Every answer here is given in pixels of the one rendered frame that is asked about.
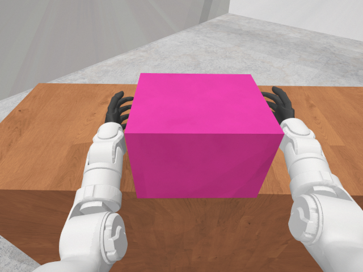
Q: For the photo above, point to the right robot forearm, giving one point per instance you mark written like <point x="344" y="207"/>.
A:
<point x="306" y="163"/>

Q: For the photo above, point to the pedestal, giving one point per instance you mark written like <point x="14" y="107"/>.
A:
<point x="44" y="142"/>

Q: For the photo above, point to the left robot forearm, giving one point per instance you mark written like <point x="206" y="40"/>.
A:
<point x="100" y="190"/>

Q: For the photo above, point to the right robot hand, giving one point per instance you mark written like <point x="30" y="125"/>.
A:
<point x="282" y="107"/>

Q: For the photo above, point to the right robot upper arm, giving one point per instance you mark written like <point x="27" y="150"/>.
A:
<point x="331" y="229"/>

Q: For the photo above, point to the carton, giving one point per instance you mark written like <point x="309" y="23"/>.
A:
<point x="200" y="136"/>

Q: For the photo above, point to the left robot hand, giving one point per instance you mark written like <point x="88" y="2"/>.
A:
<point x="114" y="110"/>

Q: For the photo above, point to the left robot upper arm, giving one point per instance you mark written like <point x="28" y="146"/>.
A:
<point x="90" y="243"/>

